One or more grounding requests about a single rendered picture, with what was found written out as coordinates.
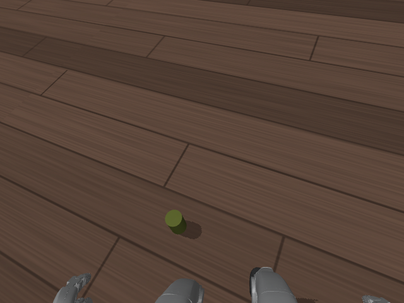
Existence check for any right robot foot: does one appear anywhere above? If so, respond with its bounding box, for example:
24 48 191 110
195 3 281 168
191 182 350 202
249 267 260 294

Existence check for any left robot hand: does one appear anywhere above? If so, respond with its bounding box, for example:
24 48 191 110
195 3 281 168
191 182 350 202
53 273 93 303

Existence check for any can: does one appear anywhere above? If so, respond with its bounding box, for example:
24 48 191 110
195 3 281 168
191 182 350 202
165 210 187 234

